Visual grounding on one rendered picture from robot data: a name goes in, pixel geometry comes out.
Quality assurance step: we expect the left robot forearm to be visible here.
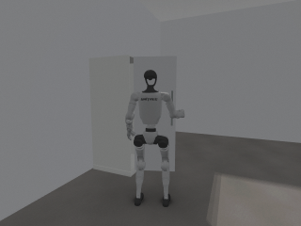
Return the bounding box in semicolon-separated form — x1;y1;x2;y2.
125;113;133;133

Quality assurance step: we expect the right robot forearm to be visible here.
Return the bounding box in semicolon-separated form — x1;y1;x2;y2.
175;110;184;119

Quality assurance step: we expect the left robot upper arm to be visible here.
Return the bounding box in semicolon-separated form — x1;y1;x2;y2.
126;92;140;121

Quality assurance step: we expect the right robot upper arm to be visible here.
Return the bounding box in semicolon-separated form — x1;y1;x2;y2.
160;92;178;119

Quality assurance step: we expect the robot left hand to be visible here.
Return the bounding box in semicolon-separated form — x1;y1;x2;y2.
127;131;135;140

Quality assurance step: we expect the handle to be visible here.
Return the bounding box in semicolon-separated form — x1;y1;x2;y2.
170;90;173;126

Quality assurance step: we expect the humanoid robot head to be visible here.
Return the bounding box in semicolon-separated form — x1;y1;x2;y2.
142;70;159;93

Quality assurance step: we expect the left robot foot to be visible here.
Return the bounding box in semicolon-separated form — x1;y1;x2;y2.
135;192;144;206

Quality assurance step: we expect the fridge door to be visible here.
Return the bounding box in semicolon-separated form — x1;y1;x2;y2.
134;56;177;171

